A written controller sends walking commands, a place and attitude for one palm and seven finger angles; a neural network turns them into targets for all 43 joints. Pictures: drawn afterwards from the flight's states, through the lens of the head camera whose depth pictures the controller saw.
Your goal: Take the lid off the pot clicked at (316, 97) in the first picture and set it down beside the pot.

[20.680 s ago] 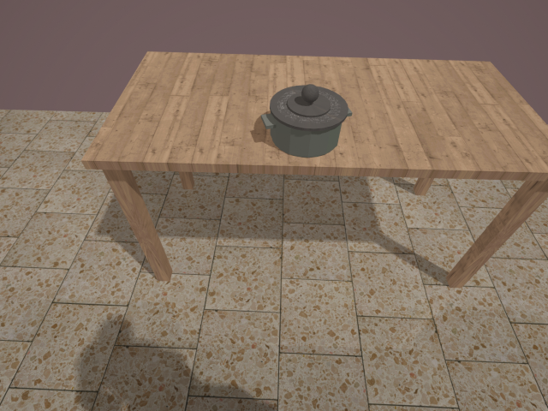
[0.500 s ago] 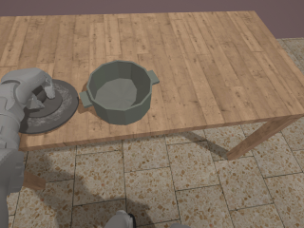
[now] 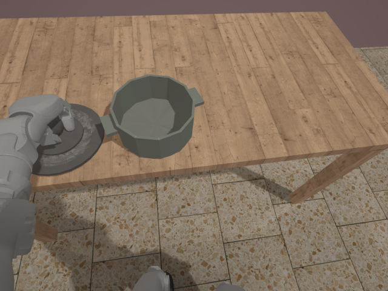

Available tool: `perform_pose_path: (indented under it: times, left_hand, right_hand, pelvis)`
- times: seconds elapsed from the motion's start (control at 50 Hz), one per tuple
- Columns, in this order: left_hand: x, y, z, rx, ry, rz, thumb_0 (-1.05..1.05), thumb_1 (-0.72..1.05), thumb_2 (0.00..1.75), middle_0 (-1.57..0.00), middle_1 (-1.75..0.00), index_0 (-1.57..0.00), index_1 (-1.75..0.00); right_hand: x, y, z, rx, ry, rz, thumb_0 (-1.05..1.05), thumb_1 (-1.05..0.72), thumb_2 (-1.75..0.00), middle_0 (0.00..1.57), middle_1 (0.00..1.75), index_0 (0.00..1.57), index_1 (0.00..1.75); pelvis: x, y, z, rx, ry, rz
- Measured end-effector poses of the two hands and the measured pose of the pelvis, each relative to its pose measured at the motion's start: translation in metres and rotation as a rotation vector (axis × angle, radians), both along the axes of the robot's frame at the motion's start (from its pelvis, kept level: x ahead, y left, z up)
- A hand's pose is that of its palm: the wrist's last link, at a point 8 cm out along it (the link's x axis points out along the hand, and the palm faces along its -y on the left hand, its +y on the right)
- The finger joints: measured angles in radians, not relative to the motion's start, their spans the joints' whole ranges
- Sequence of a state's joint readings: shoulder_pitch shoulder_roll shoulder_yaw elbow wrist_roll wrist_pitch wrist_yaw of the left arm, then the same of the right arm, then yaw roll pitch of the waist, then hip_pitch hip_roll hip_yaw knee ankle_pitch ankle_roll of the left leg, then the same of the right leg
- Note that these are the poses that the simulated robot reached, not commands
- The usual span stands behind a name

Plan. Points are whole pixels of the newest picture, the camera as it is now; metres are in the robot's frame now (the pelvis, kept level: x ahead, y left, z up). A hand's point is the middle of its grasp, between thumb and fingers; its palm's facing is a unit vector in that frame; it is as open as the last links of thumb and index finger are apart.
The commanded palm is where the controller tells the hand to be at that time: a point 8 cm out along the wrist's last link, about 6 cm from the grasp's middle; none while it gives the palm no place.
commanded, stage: open the fingers wide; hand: left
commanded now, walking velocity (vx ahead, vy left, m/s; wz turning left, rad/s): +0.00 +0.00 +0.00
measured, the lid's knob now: (52, 126) +0.47 +0.30 +0.00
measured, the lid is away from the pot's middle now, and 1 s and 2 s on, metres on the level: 0.23 0.23 0.23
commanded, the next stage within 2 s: raise the empty hand in 0.84 s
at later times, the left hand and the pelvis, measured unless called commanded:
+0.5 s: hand (43, 132) +0.44 +0.30 +0.02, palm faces -0.44 -0.12 -0.89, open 8.9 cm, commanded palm +0.47 +0.30 +0.08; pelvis +0.00 +0.00 +0.00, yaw +0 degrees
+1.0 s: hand (39, 134) +0.44 +0.31 +0.02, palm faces -0.43 -0.12 -0.90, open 11.1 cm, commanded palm +0.47 +0.30 +0.09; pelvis -0.01 +0.00 +0.00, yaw +0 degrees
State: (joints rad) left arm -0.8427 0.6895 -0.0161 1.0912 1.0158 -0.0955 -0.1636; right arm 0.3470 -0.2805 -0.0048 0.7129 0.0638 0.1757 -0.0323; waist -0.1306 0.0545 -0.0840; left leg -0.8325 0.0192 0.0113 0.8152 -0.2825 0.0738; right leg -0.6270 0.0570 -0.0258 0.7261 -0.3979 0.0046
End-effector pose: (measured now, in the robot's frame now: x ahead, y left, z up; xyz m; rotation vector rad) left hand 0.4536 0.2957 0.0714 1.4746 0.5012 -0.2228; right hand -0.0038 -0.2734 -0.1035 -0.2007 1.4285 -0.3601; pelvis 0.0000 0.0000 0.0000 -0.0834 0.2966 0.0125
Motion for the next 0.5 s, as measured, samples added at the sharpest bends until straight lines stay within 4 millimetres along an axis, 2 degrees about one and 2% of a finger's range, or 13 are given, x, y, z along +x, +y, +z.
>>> perform_pose_path:
  times: [0.22,0.5]
  left_hand:
    - [-0.002,-0.002,0.0,-0.006,0.006,0.014,-0.01,0.41,0.59,-0.67,-0.95,-0.7,-0.98]
    - [-0.004,0.007,0.007,-0.008,0.001,0.026,0.0,0.2,0.66,-0.51,-0.89,-0.52,-0.9]
  right_hand:
    - [0.017,-0.002,0.0,-0.002,-0.055,0.027,0.0,-0.91,-0.9,0.2,0.3,0.2,0.3]
    - [0.01,-0.006,0.001,-0.007,-0.032,0.016,0.0,-0.91,-0.9,0.2,0.3,0.2,0.3]
  pelvis:
    - [-0.001,-0.001,0.0,0.003,-0.006,0.003]
    - [0.0,-0.002,-0.001,0.002,-0.01,0.002]
